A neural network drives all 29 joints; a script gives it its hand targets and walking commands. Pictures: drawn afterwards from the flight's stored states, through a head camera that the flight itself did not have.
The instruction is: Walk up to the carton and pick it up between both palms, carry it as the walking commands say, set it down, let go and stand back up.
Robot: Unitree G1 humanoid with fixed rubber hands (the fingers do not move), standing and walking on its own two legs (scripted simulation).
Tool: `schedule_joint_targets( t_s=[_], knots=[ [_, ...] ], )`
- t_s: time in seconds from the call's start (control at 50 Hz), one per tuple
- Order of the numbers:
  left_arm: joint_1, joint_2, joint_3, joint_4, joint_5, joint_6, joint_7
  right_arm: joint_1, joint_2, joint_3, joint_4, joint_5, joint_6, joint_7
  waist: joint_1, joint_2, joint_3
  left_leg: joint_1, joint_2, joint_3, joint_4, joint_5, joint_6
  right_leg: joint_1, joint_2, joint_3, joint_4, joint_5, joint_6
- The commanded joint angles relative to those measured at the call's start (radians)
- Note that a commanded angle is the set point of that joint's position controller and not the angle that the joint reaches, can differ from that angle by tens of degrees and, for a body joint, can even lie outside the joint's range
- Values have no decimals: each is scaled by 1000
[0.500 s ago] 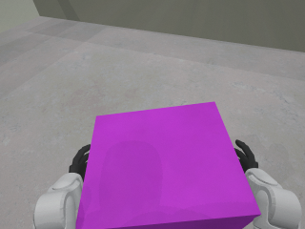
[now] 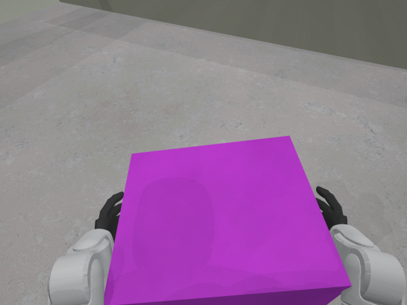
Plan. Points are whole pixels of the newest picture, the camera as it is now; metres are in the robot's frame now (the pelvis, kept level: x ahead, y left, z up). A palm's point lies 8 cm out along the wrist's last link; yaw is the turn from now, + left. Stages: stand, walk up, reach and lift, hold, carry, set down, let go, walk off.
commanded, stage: carry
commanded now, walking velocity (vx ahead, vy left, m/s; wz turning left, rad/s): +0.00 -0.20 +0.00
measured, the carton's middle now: (220, 241) +0.26 -0.02 +0.00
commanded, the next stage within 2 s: none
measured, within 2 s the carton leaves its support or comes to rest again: neither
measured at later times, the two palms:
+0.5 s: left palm (171, 257) +0.20 +0.07 +0.08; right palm out of the picture +0.17 -0.32 +0.07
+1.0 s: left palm out of the picture +0.10 +0.09 +0.08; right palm out of the picture +0.09 -0.29 +0.09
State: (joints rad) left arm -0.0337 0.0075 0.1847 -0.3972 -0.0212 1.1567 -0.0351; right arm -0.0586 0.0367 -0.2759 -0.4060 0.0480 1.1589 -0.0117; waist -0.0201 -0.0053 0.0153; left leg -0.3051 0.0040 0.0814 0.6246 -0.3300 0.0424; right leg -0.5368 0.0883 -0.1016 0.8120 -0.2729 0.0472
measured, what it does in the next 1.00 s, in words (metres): walks backwards: right foot, then left foot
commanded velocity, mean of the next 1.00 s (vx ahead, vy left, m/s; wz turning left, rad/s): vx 0.00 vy -0.05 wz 0.00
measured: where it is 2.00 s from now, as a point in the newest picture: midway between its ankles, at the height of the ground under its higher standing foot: outside the picture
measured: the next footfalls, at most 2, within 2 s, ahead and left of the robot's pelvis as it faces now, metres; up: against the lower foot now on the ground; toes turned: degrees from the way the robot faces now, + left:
right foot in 0.24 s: +0.04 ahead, -0.14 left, +0.00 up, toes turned -5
left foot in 0.82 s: -0.14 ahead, +0.02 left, +0.00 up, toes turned +3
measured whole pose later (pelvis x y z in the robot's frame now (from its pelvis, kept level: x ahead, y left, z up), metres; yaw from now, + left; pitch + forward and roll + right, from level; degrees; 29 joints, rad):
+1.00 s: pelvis -0.14 -0.09 +0.01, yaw +0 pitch +0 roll +0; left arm -0.03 0.00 0.18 -0.38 -0.01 1.17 -0.04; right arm -0.06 0.03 -0.28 -0.39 0.04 1.18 -0.01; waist -0.02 -0.01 -0.07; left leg -0.30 -0.02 0.11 0.54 -0.25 0.07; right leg -0.42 0.03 -0.09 0.70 -0.24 0.04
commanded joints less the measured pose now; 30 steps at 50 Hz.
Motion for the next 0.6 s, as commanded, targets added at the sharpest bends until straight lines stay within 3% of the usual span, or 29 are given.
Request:
schedule_joint_targets(
  t_s=[0.0,0.04,0.08,0.1,0.12,0.14,0.16,0.18,0.2,0.22,0.24,0.26,0.3,0.34,0.36,0.38,0.42,0.48,0.5,0.56,0.58],
  knots=[
    [-541,-747,-740,-254,-266,-11,-157,-492,705,888,-236,268,4,224,21,86,-330,137,372,-173,-193,328,139,-58,-132,118,239,-140,0],
    [-550,-722,-736,-237,-260,4,-164,-454,701,868,-170,241,20,221,15,148,-304,112,347,-183,-167,403,117,17,-120,87,118,-176,8],
    [-560,-709,-745,-214,-268,13,-174,-424,688,846,-112,218,29,216,8,231,-292,60,353,-202,-179,336,103,93,-122,75,2,-205,4],
    [-541,-705,-747,-193,-266,17,-177,-429,681,838,-102,215,32,218,10,265,-286,47,332,-170,-155,337,88,135,-105,53,-87,-212,2],
    [-522,-718,-753,-174,-268,18,-181,-409,676,832,-91,203,33,217,19,248,-304,29,304,-138,-110,310,62,207,-96,50,-240,-136,1],
    [-524,-726,-746,-157,-264,17,-184,-412,682,835,-86,204,32,218,15,197,-308,11,245,-100,-54,247,20,268,-95,90,-369,-43,-11],
    [-528,-717,-744,-157,-273,14,-187,-402,685,836,-74,203,30,220,13,40,-329,-73,177,-42,72,57,-30,364,-210,257,-491,228,-25],
    [-512,-704,-740,-161,-274,11,-188,-423,671,846,-126,204,24,222,9,-246,-333,-245,55,34,266,-234,-89,452,-391,503,-497,671,-87],
    [-544,-730,-743,-177,-283,3,-187,-450,692,853,-113,226,20,230,7,-236,-332,-270,47,-3,405,-362,-84,450,-403,467,-450,688,-154],
    [-587,-753,-747,-200,-289,-4,-191,-506,724,857,-132,249,11,229,9,-148,-331,-280,45,-32,455,-325,-79,454,-390,409,-452,558,-164],
    [-557,-751,-726,-184,-273,-2,-192,-519,715,851,-160,255,10,223,18,-114,-358,-282,30,-27,455,-249,-69,470,-345,346,-457,471,-161],
    [-588,-766,-728,-200,-277,-4,-188,-531,734,845,-151,256,7,224,19,-71,-339,-295,37,-49,480,-200,-72,454,-328,332,-480,370,-126],
    [-573,-770,-710,-259,-278,-16,-179,-552,766,889,-212,289,-6,221,20,-64,-382,-291,29,-52,484,-158,-64,493,-319,322,-493,370,-71],
    [-549,-749,-699,-270,-267,-15,-171,-564,763,902,-224,305,-4,216,19,-106,-394,-298,31,-66,473,-143,-67,521,-333,350,-510,359,-43],
    [-534,-745,-694,-268,-263,-12,-169,-553,756,904,-216,307,-1,216,19,-97,-397,-291,28,-77,465,-137,-70,530,-331,342,-514,366,-27],
    [-504,-744,-690,-240,-250,-11,-167,-549,750,899,-213,307,-1,214,21,-74,-402,-281,19,-76,426,-145,-71,543,-327,335,-512,389,-27],
    [-485,-743,-676,-220,-243,-14,-168,-576,746,919,-238,316,-1,210,20,-126,-406,-257,19,-76,385,-138,-65,536,-324,334,-522,405,-23],
    [-496,-755,-682,-229,-247,-15,-164,-578,756,911,-246,324,-1,209,23,-106,-429,-229,-2,-70,298,-147,-58,553,-330,350,-533,438,-24],
    [-466,-746,-680,-201,-240,-12,-165,-555,736,913,-235,314,1,206,20,-135,-426,-226,6,-70,263,-151,-55,556,-333,351,-538,433,-38],
    [-501,-750,-697,-241,-253,-16,-162,-530,743,900,-231,313,0,209,20,-96,-430,-176,-7,-58,198,-144,-36,500,-338,348,-568,322,-70],
    [-479,-747,-695,-240,-252,-16,-162,-542,730,905,-256,316,-3,207,20,-105,-430,-149,-15,-41,169,-138,-34,488,-327,336,-600,240,-53]
  ],
)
